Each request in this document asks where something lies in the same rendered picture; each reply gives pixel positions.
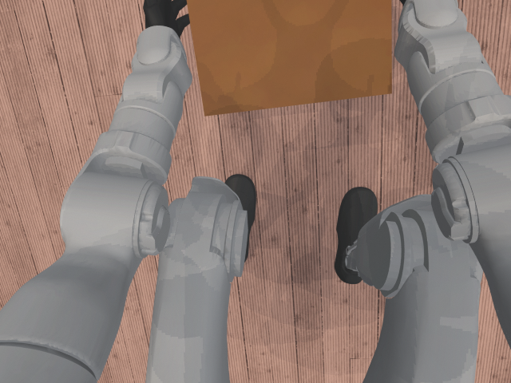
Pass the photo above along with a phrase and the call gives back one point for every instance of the left robot hand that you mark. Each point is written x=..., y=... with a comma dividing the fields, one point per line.
x=164, y=13

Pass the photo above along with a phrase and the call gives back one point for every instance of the left robot forearm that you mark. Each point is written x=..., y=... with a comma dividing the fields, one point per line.
x=145, y=121

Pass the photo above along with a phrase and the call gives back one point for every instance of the right robot forearm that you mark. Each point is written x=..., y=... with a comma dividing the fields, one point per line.
x=453, y=86

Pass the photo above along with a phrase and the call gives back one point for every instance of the robot left upper arm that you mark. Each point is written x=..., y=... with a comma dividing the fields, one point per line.
x=60, y=326

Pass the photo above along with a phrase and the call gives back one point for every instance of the carton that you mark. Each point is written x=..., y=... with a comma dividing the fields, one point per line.
x=264, y=54

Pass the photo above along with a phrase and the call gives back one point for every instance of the robot foot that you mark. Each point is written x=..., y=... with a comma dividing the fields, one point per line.
x=245, y=189
x=358, y=206

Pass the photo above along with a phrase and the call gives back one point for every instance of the right robot foot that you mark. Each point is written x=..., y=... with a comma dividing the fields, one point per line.
x=358, y=206

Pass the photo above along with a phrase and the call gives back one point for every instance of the left robot foot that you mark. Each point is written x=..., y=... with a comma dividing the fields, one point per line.
x=245, y=189

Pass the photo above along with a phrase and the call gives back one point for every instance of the robot right upper arm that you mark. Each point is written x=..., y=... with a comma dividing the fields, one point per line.
x=471, y=202

